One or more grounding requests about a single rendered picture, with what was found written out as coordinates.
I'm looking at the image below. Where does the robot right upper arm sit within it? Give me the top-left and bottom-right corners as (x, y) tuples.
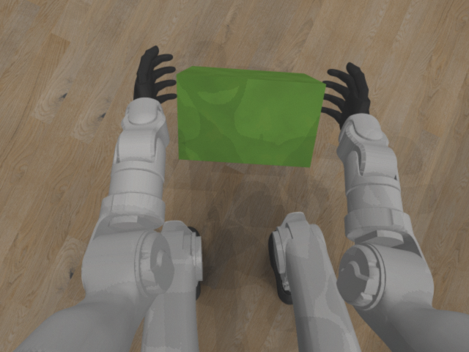
(336, 243), (469, 352)

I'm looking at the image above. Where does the right robot forearm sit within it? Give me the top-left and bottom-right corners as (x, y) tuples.
(336, 114), (434, 295)

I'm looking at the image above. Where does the carton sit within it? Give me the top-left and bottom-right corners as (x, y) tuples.
(177, 66), (326, 167)

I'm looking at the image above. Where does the robot left hand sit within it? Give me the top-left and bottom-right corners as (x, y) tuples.
(133, 45), (177, 104)

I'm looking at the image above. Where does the robot left upper arm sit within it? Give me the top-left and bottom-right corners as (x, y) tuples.
(13, 230), (174, 352)

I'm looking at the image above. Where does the right robot thigh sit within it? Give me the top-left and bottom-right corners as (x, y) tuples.
(272, 220), (361, 352)

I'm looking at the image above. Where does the robot right hand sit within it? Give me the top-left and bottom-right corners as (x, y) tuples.
(321, 62), (371, 130)

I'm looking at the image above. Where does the robot right shin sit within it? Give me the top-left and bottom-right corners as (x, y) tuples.
(280, 212), (327, 290)

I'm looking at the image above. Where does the left robot forearm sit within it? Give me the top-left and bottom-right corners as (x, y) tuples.
(81, 98), (170, 290)

